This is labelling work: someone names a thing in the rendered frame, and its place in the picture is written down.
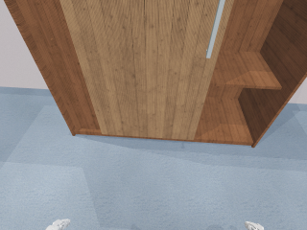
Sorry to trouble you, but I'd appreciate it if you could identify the wardrobe door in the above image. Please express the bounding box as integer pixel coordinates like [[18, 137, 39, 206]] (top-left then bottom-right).
[[16, 0, 100, 129], [59, 0, 234, 140]]

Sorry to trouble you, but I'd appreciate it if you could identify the handle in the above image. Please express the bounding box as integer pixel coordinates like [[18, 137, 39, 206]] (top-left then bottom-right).
[[206, 0, 225, 58], [28, 0, 53, 46]]

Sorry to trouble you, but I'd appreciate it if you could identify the left robot hand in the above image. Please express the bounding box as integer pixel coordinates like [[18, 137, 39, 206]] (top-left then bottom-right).
[[45, 218, 71, 230]]

